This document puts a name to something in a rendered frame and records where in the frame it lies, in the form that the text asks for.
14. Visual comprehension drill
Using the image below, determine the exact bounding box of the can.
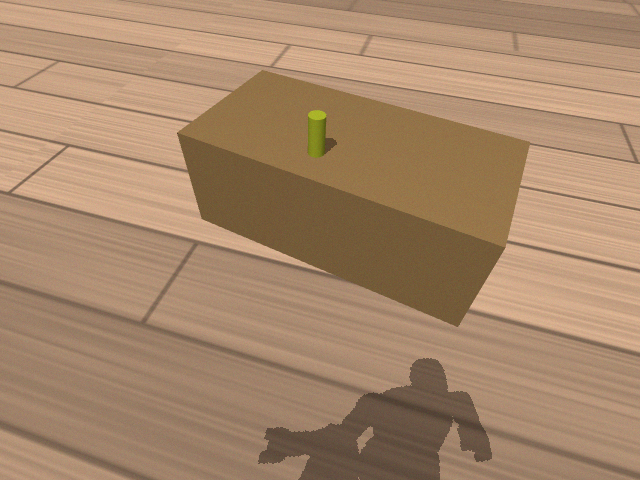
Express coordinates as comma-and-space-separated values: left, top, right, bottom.
308, 110, 326, 158

